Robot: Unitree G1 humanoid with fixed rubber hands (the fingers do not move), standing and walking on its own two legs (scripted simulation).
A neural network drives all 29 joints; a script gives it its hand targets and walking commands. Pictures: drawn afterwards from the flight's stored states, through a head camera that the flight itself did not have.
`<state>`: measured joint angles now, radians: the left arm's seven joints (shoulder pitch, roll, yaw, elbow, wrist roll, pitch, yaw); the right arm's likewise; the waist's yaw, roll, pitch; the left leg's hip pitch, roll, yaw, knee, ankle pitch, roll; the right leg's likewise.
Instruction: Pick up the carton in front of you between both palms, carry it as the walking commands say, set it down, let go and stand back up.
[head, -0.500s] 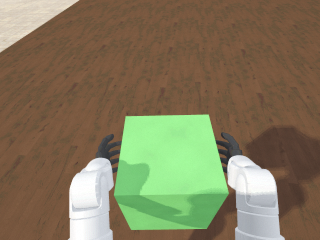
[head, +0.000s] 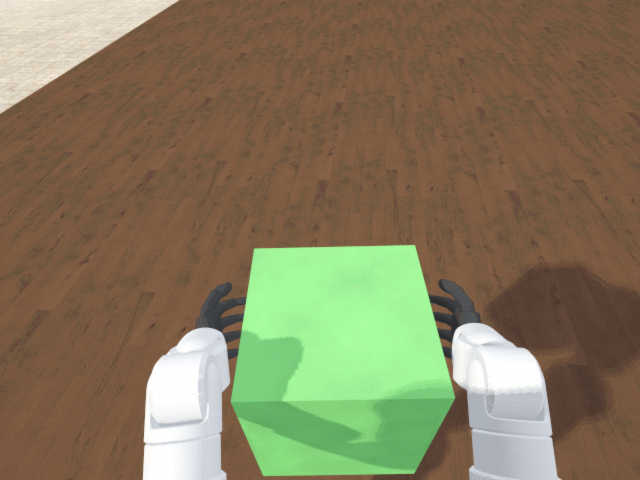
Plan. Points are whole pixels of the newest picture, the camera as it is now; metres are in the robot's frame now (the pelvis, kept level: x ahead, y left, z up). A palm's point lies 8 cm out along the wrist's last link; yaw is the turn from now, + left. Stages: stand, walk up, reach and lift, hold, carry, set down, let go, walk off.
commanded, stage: carry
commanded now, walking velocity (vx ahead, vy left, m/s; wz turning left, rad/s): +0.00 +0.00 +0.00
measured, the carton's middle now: (336, 364) +0.27 +0.00 +0.00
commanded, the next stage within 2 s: hold in 1.34 s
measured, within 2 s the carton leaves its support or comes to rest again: neither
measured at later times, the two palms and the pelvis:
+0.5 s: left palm (218, 369) +0.24 +0.15 +0.04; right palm (461, 364) +0.24 -0.15 +0.04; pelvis -0.04 +0.00 +0.00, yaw +0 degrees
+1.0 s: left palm (225, 366) +0.25 +0.14 +0.04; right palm (468, 363) +0.24 -0.16 +0.04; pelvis -0.04 -0.01 +0.00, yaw +0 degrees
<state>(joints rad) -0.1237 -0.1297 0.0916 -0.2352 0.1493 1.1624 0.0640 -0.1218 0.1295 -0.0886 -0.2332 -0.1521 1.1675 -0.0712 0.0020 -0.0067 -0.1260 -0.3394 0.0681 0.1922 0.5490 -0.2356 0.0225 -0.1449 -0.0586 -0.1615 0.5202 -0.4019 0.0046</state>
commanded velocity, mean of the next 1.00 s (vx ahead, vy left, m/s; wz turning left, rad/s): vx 0.00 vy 0.00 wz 0.00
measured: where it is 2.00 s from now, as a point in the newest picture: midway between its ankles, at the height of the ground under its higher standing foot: outside the picture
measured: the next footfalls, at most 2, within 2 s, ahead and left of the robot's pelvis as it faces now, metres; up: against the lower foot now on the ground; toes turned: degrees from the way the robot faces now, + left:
none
